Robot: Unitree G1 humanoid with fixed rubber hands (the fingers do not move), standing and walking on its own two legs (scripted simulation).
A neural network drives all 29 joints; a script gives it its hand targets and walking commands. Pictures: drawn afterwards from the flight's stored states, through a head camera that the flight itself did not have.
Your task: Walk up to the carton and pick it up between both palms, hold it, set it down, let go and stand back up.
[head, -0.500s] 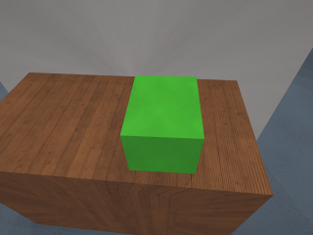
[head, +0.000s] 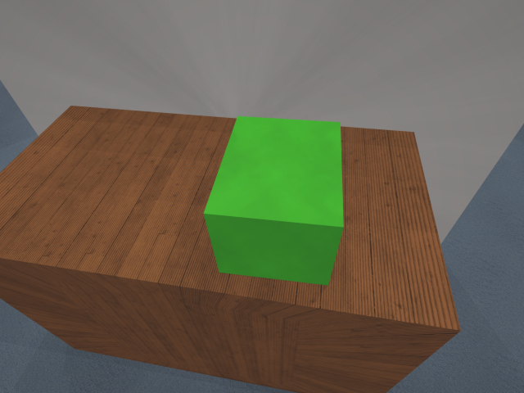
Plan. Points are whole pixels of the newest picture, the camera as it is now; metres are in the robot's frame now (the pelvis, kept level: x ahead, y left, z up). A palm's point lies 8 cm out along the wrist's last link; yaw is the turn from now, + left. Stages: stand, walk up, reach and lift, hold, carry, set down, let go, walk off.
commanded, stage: walk up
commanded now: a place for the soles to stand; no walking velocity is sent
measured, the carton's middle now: (280, 196) +0.48 +0.00 +0.01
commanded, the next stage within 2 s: reach and lift in 1.08 s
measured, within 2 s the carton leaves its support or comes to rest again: neither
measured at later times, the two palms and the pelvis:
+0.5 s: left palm out of the picture +0.01 +0.27 -0.14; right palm out of the picture +0.01 -0.23 -0.14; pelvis -0.01 +0.01 +0.00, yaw +3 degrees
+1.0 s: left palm out of the picture +0.00 +0.30 -0.14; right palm out of the picture +0.04 -0.23 -0.13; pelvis -0.01 +0.03 -0.01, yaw +4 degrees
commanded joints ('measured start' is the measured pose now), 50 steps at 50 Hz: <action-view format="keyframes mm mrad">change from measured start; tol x4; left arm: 1 21 124 31 -41 0 -6 3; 32 27 111 41 -124 8 11 -6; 42 31 192 60 -137 12 5 4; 50 3 131 47 -161 10 19 -14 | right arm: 1 75 -104 -21 -22 0 -8 -5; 50 20 -209 -70 -154 10 3 4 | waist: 1 1 -16 15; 12 7 22 16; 24 -1 -30 8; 34 21 59 -25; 45 -3 -81 4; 50 0 62 17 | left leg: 1 -151 57 -44 -45 143 36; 24 -204 38 -91 22 177 51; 34 -262 77 -264 -87 194 82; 39 -249 21 -159 22 215 61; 42 -234 0 -82 109 143 48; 45 -227 14 -63 101 94 43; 48 -219 40 -139 5 179 49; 50 -256 88 -294 -97 194 71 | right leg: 1 94 -159 179 -115 -42 -34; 15 100 -150 139 -75 -69 -34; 22 83 -212 161 -90 -47 -71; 33 118 -118 125 35 -36 -30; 39 136 -193 153 -31 17 -58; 45 59 -289 177 -109 -120 -110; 50 61 -109 85 83 -100 -24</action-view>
